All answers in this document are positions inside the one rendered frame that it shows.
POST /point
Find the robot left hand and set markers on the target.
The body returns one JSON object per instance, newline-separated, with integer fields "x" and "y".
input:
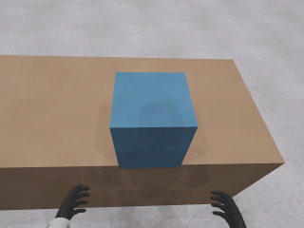
{"x": 66, "y": 209}

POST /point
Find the robot right hand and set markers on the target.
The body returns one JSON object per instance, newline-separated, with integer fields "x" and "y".
{"x": 231, "y": 213}

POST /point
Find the pedestal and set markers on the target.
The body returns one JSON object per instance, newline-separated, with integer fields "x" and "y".
{"x": 55, "y": 114}

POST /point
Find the carton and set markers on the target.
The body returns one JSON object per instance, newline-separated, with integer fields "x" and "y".
{"x": 153, "y": 121}

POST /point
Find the left robot forearm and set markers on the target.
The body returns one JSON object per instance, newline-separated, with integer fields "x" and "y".
{"x": 59, "y": 223}

